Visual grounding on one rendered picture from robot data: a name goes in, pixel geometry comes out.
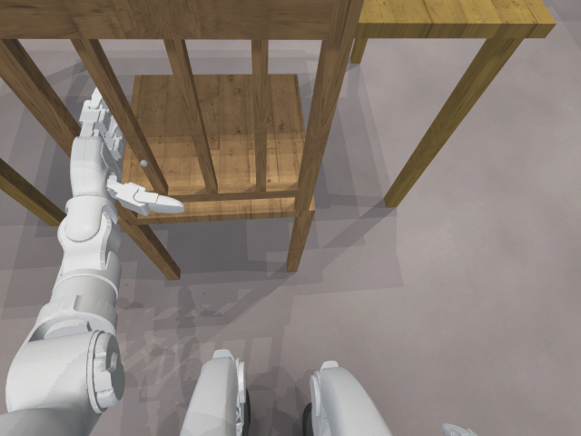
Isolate right robot thigh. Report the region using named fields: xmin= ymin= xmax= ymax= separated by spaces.
xmin=310 ymin=367 xmax=393 ymax=436

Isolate table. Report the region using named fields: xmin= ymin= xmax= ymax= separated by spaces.
xmin=0 ymin=0 xmax=556 ymax=226

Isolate robot left hand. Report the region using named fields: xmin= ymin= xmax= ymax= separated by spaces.
xmin=70 ymin=87 xmax=184 ymax=216

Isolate left robot upper arm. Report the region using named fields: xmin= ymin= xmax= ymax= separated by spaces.
xmin=0 ymin=330 xmax=125 ymax=436

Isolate chair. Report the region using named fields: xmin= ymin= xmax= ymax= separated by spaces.
xmin=0 ymin=0 xmax=364 ymax=281

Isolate right robot shin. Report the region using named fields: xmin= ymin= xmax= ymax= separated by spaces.
xmin=311 ymin=361 xmax=339 ymax=436

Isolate left robot forearm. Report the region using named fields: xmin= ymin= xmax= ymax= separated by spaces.
xmin=5 ymin=194 xmax=122 ymax=412

